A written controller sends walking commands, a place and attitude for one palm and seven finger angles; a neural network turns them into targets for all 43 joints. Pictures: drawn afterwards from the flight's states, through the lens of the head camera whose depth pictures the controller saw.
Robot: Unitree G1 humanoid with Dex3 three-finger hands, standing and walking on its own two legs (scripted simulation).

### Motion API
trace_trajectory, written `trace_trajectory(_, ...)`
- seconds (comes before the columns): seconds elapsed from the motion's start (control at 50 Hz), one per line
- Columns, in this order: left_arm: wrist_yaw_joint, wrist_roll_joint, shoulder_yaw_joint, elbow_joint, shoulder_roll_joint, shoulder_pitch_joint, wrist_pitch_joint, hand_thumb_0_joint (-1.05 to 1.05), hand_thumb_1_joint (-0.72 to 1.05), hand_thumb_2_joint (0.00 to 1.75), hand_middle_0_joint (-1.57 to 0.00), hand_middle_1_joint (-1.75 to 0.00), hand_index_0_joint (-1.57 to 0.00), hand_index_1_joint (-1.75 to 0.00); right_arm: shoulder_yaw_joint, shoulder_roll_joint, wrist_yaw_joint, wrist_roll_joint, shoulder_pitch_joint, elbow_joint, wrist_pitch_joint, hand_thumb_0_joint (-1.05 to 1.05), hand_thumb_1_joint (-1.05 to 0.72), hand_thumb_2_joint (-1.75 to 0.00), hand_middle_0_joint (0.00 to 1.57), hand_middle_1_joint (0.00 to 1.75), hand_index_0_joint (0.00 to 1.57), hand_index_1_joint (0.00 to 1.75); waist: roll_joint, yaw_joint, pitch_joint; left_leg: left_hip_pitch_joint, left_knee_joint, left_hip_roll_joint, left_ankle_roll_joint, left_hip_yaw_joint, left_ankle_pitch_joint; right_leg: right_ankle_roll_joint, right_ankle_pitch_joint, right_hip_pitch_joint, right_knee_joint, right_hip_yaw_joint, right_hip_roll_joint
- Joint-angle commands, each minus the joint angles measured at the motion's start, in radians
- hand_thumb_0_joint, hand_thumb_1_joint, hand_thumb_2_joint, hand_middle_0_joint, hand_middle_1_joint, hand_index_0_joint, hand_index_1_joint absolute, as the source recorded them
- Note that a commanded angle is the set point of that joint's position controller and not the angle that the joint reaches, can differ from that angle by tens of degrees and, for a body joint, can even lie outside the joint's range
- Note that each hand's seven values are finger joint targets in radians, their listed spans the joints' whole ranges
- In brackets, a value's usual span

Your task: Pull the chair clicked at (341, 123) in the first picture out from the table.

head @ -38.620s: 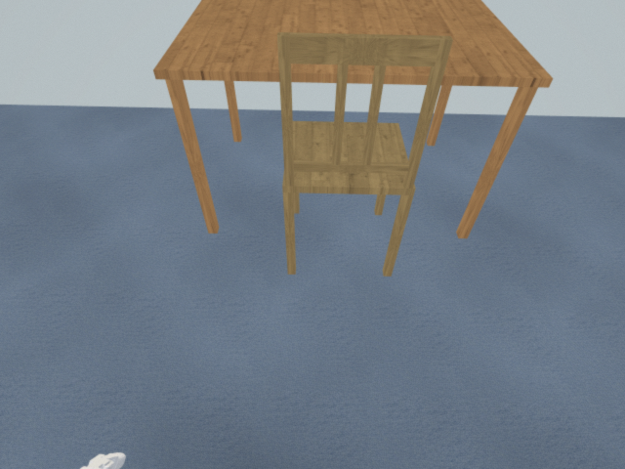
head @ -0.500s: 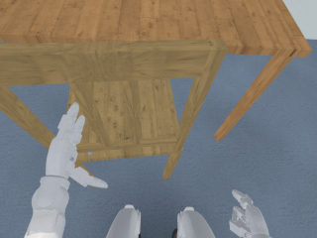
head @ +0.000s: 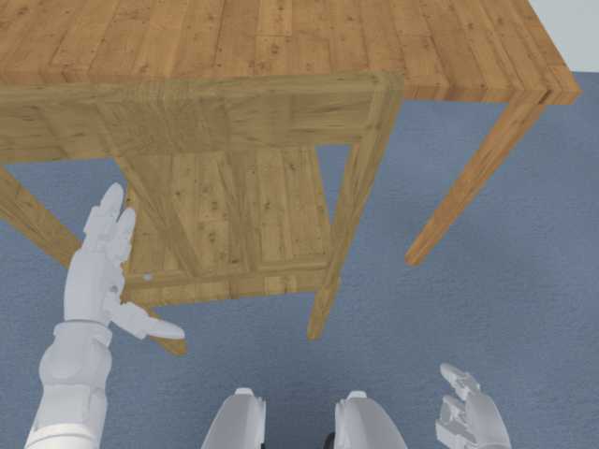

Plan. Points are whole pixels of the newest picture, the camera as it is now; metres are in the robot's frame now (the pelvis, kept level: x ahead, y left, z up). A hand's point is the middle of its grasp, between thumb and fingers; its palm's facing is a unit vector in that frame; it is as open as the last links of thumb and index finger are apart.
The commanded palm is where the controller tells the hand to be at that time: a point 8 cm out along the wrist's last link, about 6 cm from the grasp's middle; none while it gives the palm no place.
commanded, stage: aim the fingers beside a spindle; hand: left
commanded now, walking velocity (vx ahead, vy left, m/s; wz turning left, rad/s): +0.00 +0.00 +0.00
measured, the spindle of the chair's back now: (169, 227) +0.39 +0.18 +0.04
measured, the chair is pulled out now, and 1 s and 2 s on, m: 0.06 0.06 0.06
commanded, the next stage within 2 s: push the fingers through the gap in 1.00 s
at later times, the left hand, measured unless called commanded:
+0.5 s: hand (161, 294) +0.31 +0.19 +0.01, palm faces -0.04 -1.00 -0.01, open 17.0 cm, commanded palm +0.29 +0.24 +0.03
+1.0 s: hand (145, 279) +0.32 +0.20 +0.03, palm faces +0.04 -1.00 -0.06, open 16.9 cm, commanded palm +0.29 +0.25 +0.02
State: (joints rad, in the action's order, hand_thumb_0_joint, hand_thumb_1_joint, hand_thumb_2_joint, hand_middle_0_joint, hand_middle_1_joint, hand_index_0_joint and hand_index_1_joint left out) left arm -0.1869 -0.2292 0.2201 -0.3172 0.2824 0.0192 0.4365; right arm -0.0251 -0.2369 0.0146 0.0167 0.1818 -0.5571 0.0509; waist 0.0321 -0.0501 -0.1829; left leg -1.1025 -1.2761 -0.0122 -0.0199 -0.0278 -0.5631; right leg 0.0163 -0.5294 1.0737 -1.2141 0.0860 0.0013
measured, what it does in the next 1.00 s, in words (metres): stands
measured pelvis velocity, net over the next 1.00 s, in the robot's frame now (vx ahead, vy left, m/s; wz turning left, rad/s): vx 0.00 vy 0.01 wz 0.00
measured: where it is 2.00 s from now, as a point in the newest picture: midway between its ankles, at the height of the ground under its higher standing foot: outside the picture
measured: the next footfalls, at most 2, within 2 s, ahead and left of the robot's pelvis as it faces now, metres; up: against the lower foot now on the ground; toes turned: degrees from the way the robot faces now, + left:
none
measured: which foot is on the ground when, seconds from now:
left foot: down 0.00-1.00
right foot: down 0.00-1.00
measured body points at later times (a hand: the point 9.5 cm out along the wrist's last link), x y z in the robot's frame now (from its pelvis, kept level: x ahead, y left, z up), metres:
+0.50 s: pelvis +0.00 +0.00 +0.00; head +0.11 +0.02 +0.44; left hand +0.30 +0.24 +0.02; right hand +0.17 -0.25 -0.10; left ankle +0.02 +0.10 -0.63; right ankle +0.03 -0.12 -0.63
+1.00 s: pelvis +0.00 +0.01 +0.00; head +0.10 +0.02 +0.44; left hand +0.31 +0.25 +0.04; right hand +0.17 -0.23 -0.10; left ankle +0.02 +0.10 -0.63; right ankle +0.03 -0.12 -0.63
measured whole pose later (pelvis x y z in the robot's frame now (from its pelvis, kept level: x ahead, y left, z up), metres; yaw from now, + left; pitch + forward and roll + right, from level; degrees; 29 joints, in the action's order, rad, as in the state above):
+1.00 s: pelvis +0.00 +0.01 +0.00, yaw +0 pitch +22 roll -3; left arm -0.18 -0.22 0.20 -0.30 0.27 0.00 0.47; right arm -0.03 -0.24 0.02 0.01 0.18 -0.57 0.07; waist 0.03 -0.04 -0.19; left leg -1.10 -1.28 -0.01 -0.03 -0.03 -0.57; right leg 0.01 -0.53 1.07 -1.22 0.08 0.01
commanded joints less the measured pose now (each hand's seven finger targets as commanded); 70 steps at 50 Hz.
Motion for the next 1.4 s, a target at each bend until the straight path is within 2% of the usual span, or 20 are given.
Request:
trace_trajectory(0.0, -0.073, -0.028, -0.019, 0.121, 0.065, 0.069, 0.017, 0.0, -0.5, 0.3, -0.06, -0.08, -0.06, -0.08, 0.067, -0.164, 0.011, 0.011, 0.009, 0.132, 0.04, 0.0, -0.9, -0.9, 0.2, 0.3, 0.2, 0.3, 0.0, -0.018, -0.301, 0.186, 0.171, 0.014, -0.004, -0.004, 0.262, 0.001, 0.232, -0.24, 0.168, -0.039, -0.024)
trace_trajectory(0.1, -0.037, -0.038, 0.055, 0.347, 0.167, 0.16, 0.11, 0.0, -0.5, 0.3, -0.06, -0.08, -0.06, -0.08, 0.071, -0.151, 0.026, 0.001, 0.009, 0.124, 0.074, 0.0, -0.9, -0.9, 0.2, 0.3, 0.2, 0.3, 0.056, 0.001, -0.409, 0.273, 0.169, 0.01, -0.004, -0.009, 0.346, 0.003, 0.277, -0.273, 0.154, -0.047, -0.023)
trace_trajectory(0.16, 0.01, -0.025, 0.125, 0.325, 0.227, 0.132, 0.129, 0.0, -0.5, 0.3, -0.06, -0.08, -0.06, -0.08, 0.066, -0.146, 0.026, -0.006, 0.012, 0.104, 0.077, 0.0, -0.9, -0.9, 0.2, 0.3, 0.2, 0.3, 0.067, 0.01, -0.379, 0.253, 0.17, 0.012, -0.002, -0.009, 0.349, 0.003, 0.273, -0.271, 0.153, -0.048, -0.023)
trace_trajectory(0.3, -0.076, -0.036, 0.044, 0.029, 0.096, 0.04, 0.022, 0.0, -0.5, 0.3, -0.06, -0.08, -0.06, -0.08, 0.066, -0.164, 0.013, 0.008, 0.013, 0.107, 0.05, 0.0, -0.9, -0.9, 0.2, 0.3, 0.2, 0.3, -0.021, -0.013, -0.264, 0.136, 0.164, 0.018, -0.003, 0.005, 0.237, -0.004, 0.215, -0.249, 0.176, -0.052, -0.023)
trace_trajectory(0.36, -0.118, -0.05, -0.008, 0.124, 0.076, 0.109, 0.027, 0.0, -0.5, 0.3, -0.06, -0.08, -0.06, -0.08, 0.067, -0.166, 0.017, 0.014, 0.007, 0.125, 0.062, 0.0, -0.9, -0.9, 0.2, 0.3, 0.2, 0.3, 0.03, -0.021, -0.316, 0.189, 0.162, 0.015, -0.009, 0.001, 0.273, 0.001, 0.244, -0.248, 0.168, -0.048, -0.021)
trace_trajectory(0.4, -0.104, -0.056, 0.037, 0.267, 0.139, 0.115, 0.066, 0.0, -0.5, 0.3, -0.06, -0.08, -0.06, -0.08, 0.075, -0.161, 0.021, 0.009, 0.01, 0.13, 0.076, 0.0, -0.9, -0.9, 0.2, 0.3, 0.2, 0.3, 0.077, 0.003, -0.416, 0.272, 0.168, 0.01, -0.006, -0.002, 0.357, 0.003, 0.301, -0.282, 0.157, -0.047, -0.02)
trace_trajectory(0.44, -0.066, -0.051, 0.037, 0.391, 0.158, 0.143, 0.108, 0.0, -0.5, 0.3, -0.06, -0.08, -0.06, -0.08, 0.072, -0.151, 0.024, 0.003, 0.012, 0.125, 0.091, 0.0, -0.9, -0.9, 0.2, 0.3, 0.2, 0.3, 0.116, 0.005, -0.443, 0.347, 0.177, 0.005, -0.001, -0.012, 0.427, 0.005, 0.323, -0.267, 0.15, -0.036, -0.021)
trace_trajectory(0.48, -0.016, -0.039, 0.076, 0.406, 0.182, 0.09, 0.128, 0.0, -0.5, 0.3, -0.06, -0.08, -0.06, -0.08, 0.07, -0.144, 0.021, -0.004, 0.021, 0.111, 0.095, 0.0, -0.9, -0.9, 0.2, 0.3, 0.2, 0.3, 0.107, 0.017, -0.437, 0.363, 0.185, 0.003, 0.006, -0.022, 0.459, 0.008, 0.322, -0.25, 0.142, -0.029, -0.025)
trace_trajectory(0.54, 0.023, -0.013, 0.082, 0.264, 0.155, 0.062, 0.106, 0.0, -0.5, 0.3, -0.06, -0.08, -0.06, -0.08, 0.068, -0.147, 0.015, -0.009, 0.014, 0.096, 0.082, 0.0, -0.9, -0.9, 0.2, 0.3, 0.2, 0.3, 0.042, -0.001, -0.321, 0.273, 0.185, 0.004, 0.01, -0.029, 0.367, 0.002, 0.255, -0.203, 0.138, -0.016, -0.025)
trace_trajectory(0.62, -0.015, 0.0, 0.03, 0.061, 0.082, 0.039, 0.041, 0.0, -0.5, 0.3, -0.06, -0.08, -0.06, -0.08, 0.068, -0.162, 0.005, -0.002, 0.007, 0.108, 0.052, 0.0, -0.9, -0.9, 0.2, 0.3, 0.2, 0.3, -0.007, -0.009, -0.216, 0.159, 0.185, 0.015, 0.007, -0.015, 0.203, 0.003, 0.142, -0.159, 0.156, -0.02, -0.027)
trace_trajectory(0.66, -0.052, -0.011, -0.022, 0.084, 0.042, 0.04, 0.025, 0.0, -0.5, 0.3, -0.06, -0.08, -0.06, -0.08, 0.068, -0.165, 0.004, 0.005, 0.005, 0.13, 0.05, 0.0, -0.9, -0.9, 0.2, 0.3, 0.2, 0.3, 0.014, -0.01, -0.257, 0.181, 0.185, 0.015, 0.002, -0.011, 0.23, 0.007, 0.173, -0.184, 0.156, -0.024, -0.025)
trace_trajectory(0.78, -0.027, -0.03, 0.014, 0.439, 0.142, 0.124, 0.109, 0.0, -0.5, 0.3, -0.06, -0.08, -0.06, -0.08, 0.071, -0.148, 0.02, -0.001, 0.007, 0.139, 0.08, 0.0, -0.9, -0.9, 0.2, 0.3, 0.2, 0.3, 0.111, 0.013, -0.453, 0.368, 0.186, 0.003, 0.007, -0.026, 0.412, 0.01, 0.269, -0.233, 0.142, -0.026, -0.024)
trace_trajectory(0.86, 0.042, -0.004, 0.078, 0.322, 0.172, 0.075, 0.111, 0.0, -0.5, 0.3, -0.06, -0.08, -0.06, -0.08, 0.066, -0.146, 0.02, -0.01, 0.012, 0.107, 0.077, 0.0, -0.9, -0.9, 0.2, 0.3, 0.2, 0.3, 0.056, 0.004, -0.348, 0.297, 0.186, 0.004, 0.009, -0.036, 0.376, 0.007, 0.245, -0.199, 0.138, -0.016, -0.026)
trace_trajectory(0.94, 0.001, 0.001, 0.034, 0.04, 0.086, 0.065, 0.036, 0.0, -0.5, 0.3, -0.06, -0.08, -0.06, -0.08, 0.063, -0.161, 0.012, -0.002, 0.006, 0.103, 0.044, 0.0, -0.9, -0.9, 0.2, 0.3, 0.2, 0.3, -0.043, -0.02, -0.191, 0.137, 0.179, 0.016, 0.005, -0.019, 0.165, 0.0, 0.104, -0.144, 0.164, -0.021, -0.029)
trace_trajectory(0.98, -0.045, -0.006, 0.021, 0.008, 0.077, 0.072, 0.015, 0.0, -0.5, 0.3, -0.06, -0.08, -0.06, -0.08, 0.064, -0.169, 0.013, 0.006, 0.008, 0.114, 0.039, 0.0, -0.9, -0.9, 0.2, 0.3, 0.2, 0.3, -0.031, -0.017, -0.218, 0.13, 0.173, 0.018, 0.0, -0.011, 0.162, 0.003, 0.11, -0.161, 0.167, -0.03, -0.028)
trace_trajectory(1.06, -0.091, -0.032, -0.038, 0.26, 0.082, 0.195, 0.052, 0.0, -0.5, 0.3, -0.06, -0.08, -0.06, -0.08, 0.069, -0.161, 0.02, 0.009, -0.001, 0.145, 0.061, 0.0, -0.9, -0.9, 0.2, 0.3, 0.2, 0.3, 0.097, -0.013, -0.396, 0.292, 0.174, 0.009, -0.002, -0.018, 0.32, 0.011, 0.225, -0.205, 0.148, -0.03, -0.022)
trace_trajectory(1.08, -0.079, -0.035, 0.002, 0.344, 0.135, 0.205, 0.074, 0.0, -0.5, 0.3, -0.06, -0.08, -0.06, -0.08, 0.071, -0.161, 0.024, 0.005, 0.008, 0.141, 0.069, 0.0, -0.9, -0.9, 0.2, 0.3, 0.2, 0.3, 0.121, 0.004, -0.457, 0.347, 0.181, 0.003, 0.004, -0.025, 0.372, 0.013, 0.248, -0.223, 0.146, -0.03, -0.022)
trace_trajectory(1.16, 0.006, -0.015, 0.071, 0.318, 0.189, 0.214, 0.122, 0.0, -0.5, 0.3, -0.06, -0.08, -0.06, -0.08, 0.067, -0.154, 0.028, -0.01, 0.023, 0.091, 0.083, 0.0, -0.9, -0.9, 0.2, 0.3, 0.2, 0.3, 0.089, -0.009, -0.414, 0.339, 0.161, -0.003, 0.012, -0.043, 0.43, 0.008, 0.266, -0.164, 0.118, -0.019, -0.026)
trace_trajectory(1.24, 0.025, 0.009, 0.07, 0.063, 0.139, 0.223, 0.079, 0.0, -0.5, 0.3, -0.06, -0.08, -0.06, -0.08, 0.063, -0.161, 0.018, -0.014, 0.016, 0.076, 0.058, 0.0, -0.9, -0.9, 0.2, 0.3, 0.2, 0.3, 0.027, -0.02, -0.276, 0.176, 0.151, 0.012, 0.008, -0.027, 0.244, 0.003, 0.158, -0.127, 0.127, -0.022, -0.025)
trace_trajectory(1.38, -0.059, -0.014, 0.051, 0.132, 0.161, 0.3, 0.021, 0.0, -0.5, 0.3, -0.06, -0.08, -0.06, -0.08, 0.067, -0.168, 0.019, 0.005, 0.037, 0.113, 0.034, 0.0, -0.9, -0.9, 0.2, 0.3, 0.2, 0.3, 0.064, -0.01, -0.434, 0.286, 0.173, 0.004, 0.002, -0.014, 0.387, 0.007, 0.302, -0.245, 0.144, -0.037, -0.023)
